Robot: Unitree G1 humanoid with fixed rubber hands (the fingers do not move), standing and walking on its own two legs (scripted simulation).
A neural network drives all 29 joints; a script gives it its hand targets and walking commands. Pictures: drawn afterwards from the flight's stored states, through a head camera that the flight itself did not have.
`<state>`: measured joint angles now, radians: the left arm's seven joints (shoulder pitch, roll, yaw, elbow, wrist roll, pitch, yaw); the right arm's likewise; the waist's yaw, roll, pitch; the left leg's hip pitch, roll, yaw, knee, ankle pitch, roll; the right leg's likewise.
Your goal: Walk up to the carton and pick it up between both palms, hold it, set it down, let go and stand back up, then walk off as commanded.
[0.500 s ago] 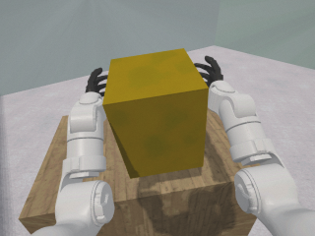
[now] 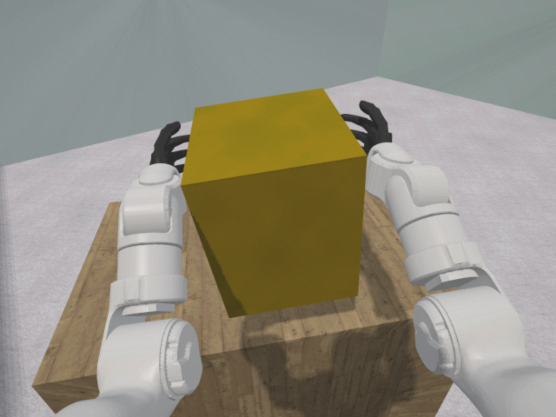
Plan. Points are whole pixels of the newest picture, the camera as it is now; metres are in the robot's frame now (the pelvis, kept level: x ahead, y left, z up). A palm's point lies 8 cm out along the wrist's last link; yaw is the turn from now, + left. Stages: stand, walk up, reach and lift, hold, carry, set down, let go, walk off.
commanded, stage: hold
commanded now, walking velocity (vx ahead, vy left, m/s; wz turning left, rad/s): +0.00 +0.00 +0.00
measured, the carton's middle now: (276, 201) +0.38 +0.01 +0.19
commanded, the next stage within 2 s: none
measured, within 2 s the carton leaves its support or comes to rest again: neither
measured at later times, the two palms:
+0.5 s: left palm (164, 174) +0.36 +0.16 +0.26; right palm (379, 153) +0.36 -0.13 +0.28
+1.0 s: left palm (165, 173) +0.37 +0.16 +0.26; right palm (375, 153) +0.37 -0.13 +0.27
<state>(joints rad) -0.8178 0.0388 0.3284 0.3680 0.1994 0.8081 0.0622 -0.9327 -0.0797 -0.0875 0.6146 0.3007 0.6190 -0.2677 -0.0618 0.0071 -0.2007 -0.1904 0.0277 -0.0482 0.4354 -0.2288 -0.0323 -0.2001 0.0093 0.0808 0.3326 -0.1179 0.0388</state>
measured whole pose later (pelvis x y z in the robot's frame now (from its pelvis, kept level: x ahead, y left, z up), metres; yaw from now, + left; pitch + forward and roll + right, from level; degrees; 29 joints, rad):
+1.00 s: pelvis +0.00 +0.00 +0.00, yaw +0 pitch -1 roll -1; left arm -0.82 0.04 0.33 0.36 0.20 0.81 0.06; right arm -0.93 -0.08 -0.09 0.60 0.30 0.63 -0.27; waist -0.06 0.01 -0.20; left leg -0.19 0.03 -0.05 0.44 -0.23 -0.03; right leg -0.20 0.01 0.08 0.33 -0.12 0.04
